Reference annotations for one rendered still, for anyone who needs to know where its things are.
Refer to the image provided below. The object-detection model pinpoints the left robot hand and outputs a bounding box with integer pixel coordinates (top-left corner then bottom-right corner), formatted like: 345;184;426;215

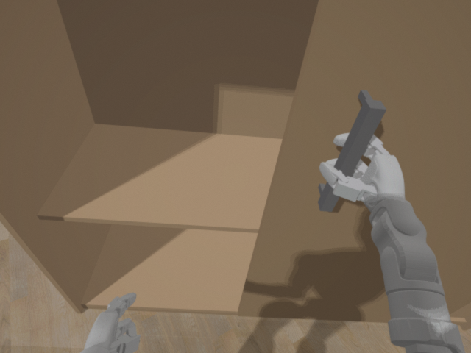
84;293;141;353

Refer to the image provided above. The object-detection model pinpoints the right robot forearm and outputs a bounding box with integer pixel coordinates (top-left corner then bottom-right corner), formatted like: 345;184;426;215
369;199;465;353

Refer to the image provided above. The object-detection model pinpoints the right robot hand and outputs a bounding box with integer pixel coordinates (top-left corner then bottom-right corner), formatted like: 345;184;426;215
319;133;406;212

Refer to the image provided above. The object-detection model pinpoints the handle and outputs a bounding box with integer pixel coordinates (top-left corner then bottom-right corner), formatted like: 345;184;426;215
318;90;386;212

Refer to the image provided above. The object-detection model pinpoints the wardrobe door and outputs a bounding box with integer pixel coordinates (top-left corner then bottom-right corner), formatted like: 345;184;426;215
238;0;471;323
450;302;471;318

